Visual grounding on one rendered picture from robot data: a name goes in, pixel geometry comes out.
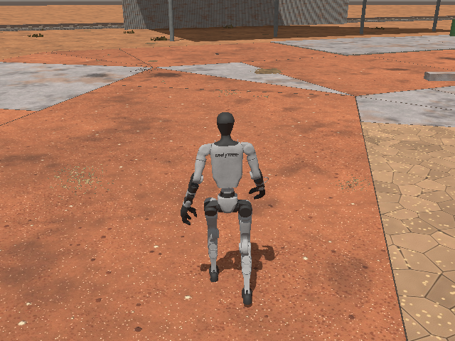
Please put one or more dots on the left robot hand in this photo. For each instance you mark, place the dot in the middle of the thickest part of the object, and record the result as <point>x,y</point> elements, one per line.
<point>185,215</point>

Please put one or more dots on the right robot hand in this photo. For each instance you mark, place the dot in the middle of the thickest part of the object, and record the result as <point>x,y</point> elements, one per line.
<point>261,193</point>

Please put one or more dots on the humanoid robot head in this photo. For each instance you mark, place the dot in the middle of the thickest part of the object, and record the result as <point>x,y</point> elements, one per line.
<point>225,122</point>

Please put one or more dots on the robot right forearm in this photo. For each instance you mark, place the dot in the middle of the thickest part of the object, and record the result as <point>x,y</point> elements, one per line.
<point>259,182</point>

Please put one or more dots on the left robot upper arm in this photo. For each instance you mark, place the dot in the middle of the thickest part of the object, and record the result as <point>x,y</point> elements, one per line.
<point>203,151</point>

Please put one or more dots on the robot left forearm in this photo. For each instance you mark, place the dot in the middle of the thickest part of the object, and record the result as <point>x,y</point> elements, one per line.
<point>191,192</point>

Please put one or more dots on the robot left shin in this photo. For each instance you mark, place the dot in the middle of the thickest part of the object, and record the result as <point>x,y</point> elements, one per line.
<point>213,252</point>

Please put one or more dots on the right robot upper arm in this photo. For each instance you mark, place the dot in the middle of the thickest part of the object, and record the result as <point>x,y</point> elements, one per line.
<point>249,150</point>

